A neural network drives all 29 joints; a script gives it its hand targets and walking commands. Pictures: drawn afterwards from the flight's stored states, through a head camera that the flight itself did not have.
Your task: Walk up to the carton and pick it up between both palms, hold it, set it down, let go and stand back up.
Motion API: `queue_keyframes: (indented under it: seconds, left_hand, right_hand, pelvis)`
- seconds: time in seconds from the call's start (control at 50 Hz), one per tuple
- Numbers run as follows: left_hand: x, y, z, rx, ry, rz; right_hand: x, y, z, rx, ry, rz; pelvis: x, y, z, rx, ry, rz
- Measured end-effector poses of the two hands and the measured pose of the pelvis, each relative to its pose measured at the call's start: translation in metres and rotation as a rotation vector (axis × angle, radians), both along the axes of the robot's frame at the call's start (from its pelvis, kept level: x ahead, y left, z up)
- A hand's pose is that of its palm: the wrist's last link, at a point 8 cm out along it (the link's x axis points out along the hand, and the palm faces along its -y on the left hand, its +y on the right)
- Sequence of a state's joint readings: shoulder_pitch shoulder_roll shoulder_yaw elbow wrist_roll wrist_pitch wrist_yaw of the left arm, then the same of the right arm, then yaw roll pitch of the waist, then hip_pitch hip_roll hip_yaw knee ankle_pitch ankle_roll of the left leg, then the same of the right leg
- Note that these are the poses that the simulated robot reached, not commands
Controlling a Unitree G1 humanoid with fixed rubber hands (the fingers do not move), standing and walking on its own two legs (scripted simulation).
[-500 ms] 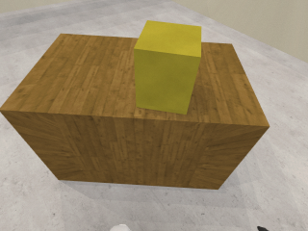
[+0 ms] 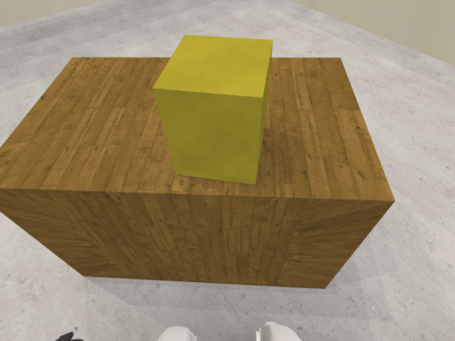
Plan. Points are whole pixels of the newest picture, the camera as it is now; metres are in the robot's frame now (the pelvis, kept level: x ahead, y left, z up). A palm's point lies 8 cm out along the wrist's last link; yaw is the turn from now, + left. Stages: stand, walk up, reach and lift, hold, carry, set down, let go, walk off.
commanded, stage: walk up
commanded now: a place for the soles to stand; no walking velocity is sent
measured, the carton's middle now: (221, 111) +0.60 +0.01 +0.05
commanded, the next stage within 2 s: none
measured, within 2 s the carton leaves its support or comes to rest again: neither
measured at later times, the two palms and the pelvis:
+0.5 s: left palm out of the picture +0.07 +0.32 -0.08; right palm (402, 332) +0.16 -0.28 -0.07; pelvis +0.08 +0.02 +0.03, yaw +3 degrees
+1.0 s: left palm out of the picture +0.12 +0.30 -0.10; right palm (403, 323) +0.18 -0.30 -0.09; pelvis +0.10 +0.00 +0.02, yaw +2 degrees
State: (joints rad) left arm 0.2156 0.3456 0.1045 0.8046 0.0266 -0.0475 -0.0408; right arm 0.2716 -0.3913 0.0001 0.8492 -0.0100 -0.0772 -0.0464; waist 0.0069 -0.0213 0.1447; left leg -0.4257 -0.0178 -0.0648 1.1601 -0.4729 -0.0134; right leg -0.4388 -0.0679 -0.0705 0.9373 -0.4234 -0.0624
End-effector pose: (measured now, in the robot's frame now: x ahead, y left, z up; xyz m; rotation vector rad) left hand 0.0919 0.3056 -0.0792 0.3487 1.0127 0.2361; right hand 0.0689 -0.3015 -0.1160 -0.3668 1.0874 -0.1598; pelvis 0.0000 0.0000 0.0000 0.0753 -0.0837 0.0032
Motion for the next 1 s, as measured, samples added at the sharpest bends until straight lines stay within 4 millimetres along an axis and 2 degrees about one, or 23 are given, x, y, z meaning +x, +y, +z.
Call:
queue_keyframes:
  seconds: [0.06, 0.14, 0.22, 0.3, 0.4, 0.48, 0.56, 0.64, 0.72, 0.82, 0.94, 1.0]
  left_hand:
    - [-0.024, -0.006, 0.009, 0.008, 0.07, 0.039]
    - [-0.045, -0.012, 0.023, 0.01, 0.148, 0.07]
    - [-0.053, -0.014, 0.03, 0.003, 0.205, 0.088]
    - [-0.053, -0.011, 0.029, -0.012, 0.236, 0.1]
    - [-0.045, -0.002, 0.016, -0.046, 0.237, 0.109]
    - [-0.032, 0.012, 0.001, -0.077, 0.216, 0.11]
    - [-0.002, 0.025, -0.022, -0.112, 0.172, 0.097]
    - [0.034, 0.03, -0.023, -0.128, 0.11, 0.072]
    - [0.054, 0.029, -0.022, -0.129, 0.075, 0.056]
    - [0.054, 0.021, -0.022, -0.117, 0.102, 0.064]
    - [0.036, 0.003, -0.022, -0.078, 0.19, 0.087]
    - [0.031, -0.002, -0.018, -0.063, 0.219, 0.098]
  right_hand:
    - [0.015, -0.007, 0.01, 0.021, -0.004, 0.009]
    - [0.028, -0.013, 0.023, 0.036, 0.01, 0.012]
    - [0.038, -0.016, 0.032, 0.031, 0.036, 0.007]
    - [0.049, -0.013, 0.038, 0.015, 0.055, 0.013]
    - [0.067, -0.002, 0.045, -0.017, 0.056, 0.031]
    - [0.085, 0.013, 0.05, -0.05, 0.029, 0.052]
    - [0.093, 0.03, 0.048, -0.084, -0.014, 0.052]
    - [0.093, 0.034, 0.055, -0.108, -0.008, 0.037]
    - [0.095, 0.034, 0.057, -0.112, -0.006, 0.035]
    - [0.099, 0.026, 0.051, -0.086, 0.001, 0.038]
    - [0.103, 0.005, 0.031, -0.04, 0.031, 0.018]
    - [0.107, -0.001, 0.027, -0.028, 0.041, 0.012]
  pelvis:
    - [0.012, -0.01, 0.012, 0.009, -0.015, 0.007]
    - [0.027, -0.017, 0.027, 0.013, -0.012, 0.007]
    - [0.04, -0.018, 0.037, 0.005, 0.004, 0.006]
    - [0.051, -0.014, 0.039, -0.015, 0.02, 0.014]
    - [0.063, -0.001, 0.036, -0.053, 0.023, 0.029]
    - [0.073, 0.016, 0.03, -0.086, 0.026, 0.044]
    - [0.078, 0.033, 0.017, -0.097, 0.003, 0.043]
    - [0.08, 0.039, 0.02, -0.106, 0.007, 0.038]
    - [0.083, 0.039, 0.02, -0.107, 0.012, 0.036]
    - [0.088, 0.03, 0.019, -0.092, 0.02, 0.033]
    - [0.097, 0.006, 0.014, -0.063, 0.018, 0.023]
    - [0.103, -0.001, 0.015, -0.053, 0.021, 0.024]
